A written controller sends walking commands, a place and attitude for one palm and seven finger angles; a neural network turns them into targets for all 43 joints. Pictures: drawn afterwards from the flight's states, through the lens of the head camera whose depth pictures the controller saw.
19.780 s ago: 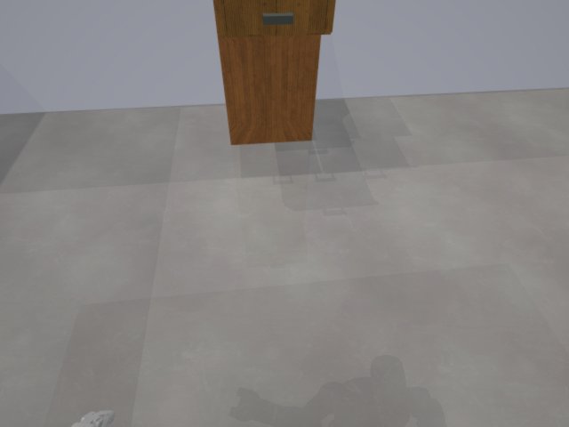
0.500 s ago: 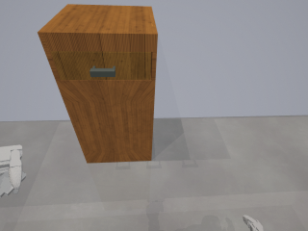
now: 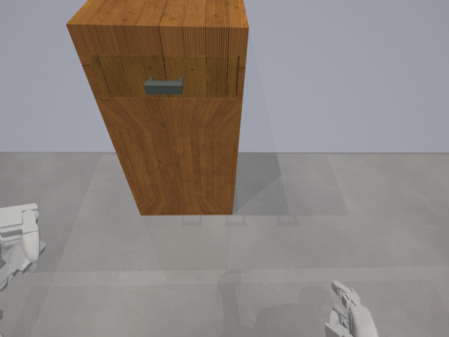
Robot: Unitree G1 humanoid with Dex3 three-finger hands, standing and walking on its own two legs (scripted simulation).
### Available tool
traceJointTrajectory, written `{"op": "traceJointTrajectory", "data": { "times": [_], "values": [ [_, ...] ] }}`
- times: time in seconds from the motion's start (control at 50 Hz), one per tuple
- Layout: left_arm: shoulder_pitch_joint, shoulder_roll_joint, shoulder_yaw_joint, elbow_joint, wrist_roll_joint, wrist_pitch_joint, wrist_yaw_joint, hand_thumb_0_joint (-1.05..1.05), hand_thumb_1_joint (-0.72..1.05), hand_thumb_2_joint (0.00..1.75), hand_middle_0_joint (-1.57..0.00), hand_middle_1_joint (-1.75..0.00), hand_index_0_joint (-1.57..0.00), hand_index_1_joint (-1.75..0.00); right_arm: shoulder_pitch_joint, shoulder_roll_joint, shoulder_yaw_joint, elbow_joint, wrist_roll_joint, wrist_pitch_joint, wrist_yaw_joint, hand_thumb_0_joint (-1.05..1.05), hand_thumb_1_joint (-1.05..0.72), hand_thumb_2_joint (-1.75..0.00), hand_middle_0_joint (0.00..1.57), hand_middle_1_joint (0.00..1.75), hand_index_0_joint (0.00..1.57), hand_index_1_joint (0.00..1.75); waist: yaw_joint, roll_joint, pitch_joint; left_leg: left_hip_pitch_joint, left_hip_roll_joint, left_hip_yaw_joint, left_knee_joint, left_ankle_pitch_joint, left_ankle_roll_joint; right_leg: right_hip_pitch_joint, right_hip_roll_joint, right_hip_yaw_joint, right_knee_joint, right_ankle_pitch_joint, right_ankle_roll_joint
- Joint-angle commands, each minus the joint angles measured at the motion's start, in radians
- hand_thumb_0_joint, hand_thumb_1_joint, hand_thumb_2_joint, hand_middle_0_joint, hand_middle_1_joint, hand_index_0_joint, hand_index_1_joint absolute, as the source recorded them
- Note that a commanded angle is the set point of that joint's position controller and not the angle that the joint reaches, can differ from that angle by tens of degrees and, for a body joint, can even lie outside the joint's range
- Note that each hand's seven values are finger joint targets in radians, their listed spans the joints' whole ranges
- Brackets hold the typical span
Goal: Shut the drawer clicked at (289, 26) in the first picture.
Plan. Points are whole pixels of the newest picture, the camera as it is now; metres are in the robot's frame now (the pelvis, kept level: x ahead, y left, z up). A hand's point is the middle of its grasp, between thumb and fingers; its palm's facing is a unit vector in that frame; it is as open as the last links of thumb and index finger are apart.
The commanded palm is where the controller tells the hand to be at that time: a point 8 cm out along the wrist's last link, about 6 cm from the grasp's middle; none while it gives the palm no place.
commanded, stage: stop stepping back and stand still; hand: left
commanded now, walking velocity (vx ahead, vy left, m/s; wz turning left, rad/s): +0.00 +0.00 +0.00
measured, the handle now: (165, 83) +0.78 +0.24 +0.03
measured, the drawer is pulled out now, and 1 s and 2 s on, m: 0.00 0.00 0.00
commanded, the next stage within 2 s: let the arm hang, fingers relaxed in 0.06 s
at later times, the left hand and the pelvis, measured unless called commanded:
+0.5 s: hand out of the picture -0.01 +0.18 -0.18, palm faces +0.12 -0.97 -0.20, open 3.2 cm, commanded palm none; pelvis -0.03 +0.00 +0.00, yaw +3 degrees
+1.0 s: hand out of the picture -0.07 +0.13 -0.17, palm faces +0.11 -0.98 -0.16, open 7.1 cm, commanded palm none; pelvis -0.02 -0.01 +0.00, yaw +3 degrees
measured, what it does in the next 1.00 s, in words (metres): stands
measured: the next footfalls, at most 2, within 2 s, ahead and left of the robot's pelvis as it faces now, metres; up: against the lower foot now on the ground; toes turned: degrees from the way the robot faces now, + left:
none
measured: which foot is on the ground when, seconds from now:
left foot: down 0.00-1.00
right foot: down 0.00-1.00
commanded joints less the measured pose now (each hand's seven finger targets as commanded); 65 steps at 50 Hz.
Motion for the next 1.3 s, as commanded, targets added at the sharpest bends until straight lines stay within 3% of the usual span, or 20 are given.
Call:
{"op": "traceJointTrajectory", "data": {
  "times": [0.0,0.06,0.12,0.14,0.16,0.18,0.22,0.26,0.3,0.38,0.4,0.48,0.62,0.74,0.78,0.84,0.96,1.16,1.28],
  "values": [
    [0.064,0.173,0.120,-0.255,-0.006,-0.078,0.014,0.00,0.90,0.90,-1.40,-1.60,-1.40,-1.60,-0.070,-0.126,-0.047,-0.163,-0.007,-0.054,-0.003,0.00,-0.90,-0.90,0.20,0.30,0.20,0.30,-0.007,0.088,-0.131,0.100,0.144,-0.133,-0.100,0.241,0.016,0.008,-0.027,0.001,-0.085,0.234,0.009],
    [0.088,0.163,0.126,-0.220,-0.017,-0.083,0.012,0.00,0.90,0.90,-1.40,-1.60,-1.40,-1.60,-0.076,-0.119,-0.049,-0.169,-0.005,-0.036,0.000,0.00,-0.90,-0.90,0.20,0.30,0.20,0.30,-0.017,0.050,-0.114,0.084,0.112,-0.093,-0.068,0.159,-0.001,-0.012,-0.053,0.036,-0.136,0.245,-0.008],
    [0.082,0.158,0.121,-0.202,-0.022,-0.082,0.012,0.00,0.90,0.90,-1.40,-1.60,-1.40,-1.60,-0.080,-0.115,-0.048,-0.172,-0.005,-0.027,-0.006,0.00,-0.90,-0.90,0.20,0.30,0.20,0.30,-0.019,0.081,-0.101,0.101,0.111,-0.089,-0.078,0.137,-0.004,-0.041,-0.051,0.035,-0.145,0.223,-0.008],
    [-0.091,0.053,-0.261,0.622,0.090,0.073,-0.127,0.00,0.90,0.90,-1.40,-1.60,-1.40,-1.60,-0.127,-0.307,-0.106,0.079,-0.004,-0.067,0.082,0.00,-0.90,-0.90,0.20,0.30,0.20,0.30,-0.043,0.074,-0.036,0.003,0.126,-0.113,0.105,0.315,0.006,-0.154,-0.119,-0.015,0.023,0.370,-0.027],
    [-0.107,0.039,-0.234,0.641,0.075,0.148,-0.140,0.00,0.90,0.90,-1.36,-1.56,-1.36,-1.56,-0.053,-0.246,-0.107,0.077,0.006,-0.003,0.080,0.00,-0.90,-0.90,0.20,0.30,0.20,0.30,-0.034,0.032,-0.112,0.065,0.126,-0.096,0.108,0.301,-0.003,-0.158,-0.116,0.038,0.003,0.306,-0.028],
    [-0.129,0.006,-0.251,0.674,0.073,0.163,-0.142,0.00,0.90,0.90,-1.32,-1.51,-1.32,-1.51,-0.031,-0.217,-0.092,0.072,-0.005,0.019,0.076,0.00,-0.90,-0.90,0.20,0.30,0.20,0.30,-0.027,-0.013,-0.120,0.049,0.138,-0.124,0.114,0.226,0.013,-0.184,-0.107,0.028,0.017,0.190,-0.037],
    [-0.198,0.005,-0.266,0.769,0.076,0.178,-0.143,0.00,0.90,0.90,-1.24,-1.43,-1.24,-1.43,-0.030,-0.215,-0.076,0.066,-0.021,0.050,0.068,0.00,-0.90,-0.90,0.20,0.30,0.20,0.30,-0.024,-0.131,-0.092,-0.004,0.145,-0.177,0.084,0.182,0.045,-0.171,-0.081,0.014,0.029,0.095,-0.042],
    [-0.264,0.021,-0.271,0.895,0.078,0.187,-0.142,0.00,0.90,0.90,-1.16,-1.34,-1.16,-1.34,-0.051,-0.220,-0.073,0.083,-0.032,0.069,0.064,0.00,-0.90,-0.90,0.20,0.30,0.20,0.30,-0.020,-0.178,-0.053,-0.044,0.117,-0.186,0.064,0.124,0.046,-0.146,-0.088,0.033,-0.001,0.068,-0.059],
    [-0.307,0.020,-0.287,1.036,0.073,0.199,-0.137,0.00,0.90,0.90,-1.08,-1.25,-1.08,-1.25,-0.059,-0.198,-0.066,0.122,-0.039,0.091,0.061,0.00,-0.90,-0.90,0.20,0.30,0.20,0.30,-0.020,-0.118,-0.013,-0.024,0.090,-0.164,0.063,0.097,0.031,-0.167,-0.113,0.060,-0.040,0.047,-0.079],
    [-0.302,-0.008,-0.317,1.290,0.058,0.208,-0.128,0.00,0.90,0.90,-0.92,-1.08,-0.92,-1.08,-0.021,-0.145,-0.041,0.220,-0.043,0.120,0.054,0.00,-0.90,-0.90,0.20,0.30,0.20,0.30,-0.015,0.129,0.020,-0.027,0.097,-0.195,-0.061,-0.008,0.023,-0.121,-0.081,0.051,-0.065,-0.038,-0.067],
    [-0.286,-0.001,-0.320,1.337,0.058,0.209,-0.127,0.00,0.90,0.90,-0.88,-1.04,-0.88,-1.04,-0.009,-0.146,-0.040,0.238,-0.041,0.123,0.050,0.00,-0.90,-0.90,0.20,0.30,0.20,0.30,-0.007,0.123,0.026,-0.040,0.103,-0.218,-0.087,-0.038,0.027,-0.095,-0.068,0.038,-0.071,-0.043,-0.061],
    [-0.213,-0.070,-0.314,1.496,0.055,0.202,-0.123,0.00,0.90,0.90,-0.72,-0.86,-0.72,-0.86,0.050,-0.102,-0.043,0.317,-0.041,0.126,0.034,0.00,-0.90,-0.90,0.20,0.30,0.20,0.30,-0.002,0.219,-0.001,-0.022,0.108,-0.220,-0.141,-0.125,0.028,-0.038,-0.068,0.023,-0.101,-0.012,-0.068],
    [-0.164,-0.094,-0.343,1.629,0.047,0.194,-0.118,0.00,0.90,0.90,-0.44,-0.56,-0.44,-0.56,0.159,-0.075,-0.048,0.415,-0.027,0.134,0.027,0.00,-0.90,-0.90,0.20,0.30,0.20,0.30,-0.017,0.039,0.036,0.038,0.109,-0.193,-0.130,-0.092,0.024,-0.082,-0.078,0.017,-0.157,-0.029,-0.070],
    [-0.135,-0.126,-0.351,1.677,0.044,0.191,-0.107,0.00,0.90,0.90,-0.20,-0.30,-0.20,-0.30,0.193,-0.029,-0.042,0.467,-0.026,0.137,0.026,0.00,-0.90,-0.90,0.20,0.30,0.20,0.30,-0.023,-0.024,0.084,0.065,0.094,-0.142,-0.089,-0.016,0.017,-0.131,-0.097,0.025,-0.187,-0.049,-0.071],
    [-0.129,-0.140,-0.352,1.686,0.044,0.191,-0.103,0.00,0.90,0.90,-0.20,-0.30,-0.20,-0.30,0.198,-0.015,-0.040,0.480,-0.027,0.140,0.025,0.00,-0.90,-0.90,0.20,0.30,0.20,0.30,-0.026,-0.043,0.107,0.075,0.088,-0.134,-0.074,-0.010,0.014,-0.161,-0.098,0.033,-0.196,-0.073,-0.073],
    [-0.127,-0.153,-0.350,1.689,0.044,0.191,-0.100,0.00,0.90,0.90,-0.20,-0.30,-0.20,-0.30,0.209,0.006,-0.037,0.493,-0.028,0.138,0.025,0.00,-0.90,-0.90,0.20,0.30,0.20,0.30,-0.027,-0.003,0.121,0.060,0.091,-0.133,-0.078,-0.005,0.015,-0.163,-0.095,0.029,-0.183,-0.070,-0.072],
    [-0.127,-0.180,-0.347,1.687,0.044,0.186,-0.095,0.00,0.90,0.90,-0.20,-0.30,-0.20,-0.30,0.199,0.025,-0.036,0.500,-0.029,0.131,0.022,0.00,-0.90,-0.90,0.20,0.30,0.20,0.30,-0.019,0.010,0.143,0.042,0.091,-0.123,-0.069,0.043,0.014,-0.147,-0.094,0.027,-0.172,-0.013,-0.068],
    [-0.153,-0.188,-0.336,1.671,0.043,0.184,-0.094,0.00,0.90,0.90,-0.20,-0.30,-0.20,-0.30,0.199,0.030,-0.038,0.496,-0.030,0.121,0.015,0.00,-0.90,-0.90,0.20,0.30,0.20,0.30,-0.015,0.050,0.109,0.039,0.100,-0.134,-0.075,0.101,0.016,-0.077,-0.087,0.017,-0.151,0.074,-0.064],
    [-0.162,-0.184,-0.336,1.670,0.042,0.183,-0.095,0.00,0.90,0.90,-0.20,-0.30,-0.20,-0.30,0.192,0.021,-0.039,0.493,-0.029,0.122,0.013,0.00,-0.90,-0.90,0.20,0.30,0.20,0.30,-0.017,0.032,0.102,0.057,0.102,-0.124,-0.062,0.126,0.012,-0.068,-0.093,0.018,-0.164,0.104,-0.061]
  ]
}}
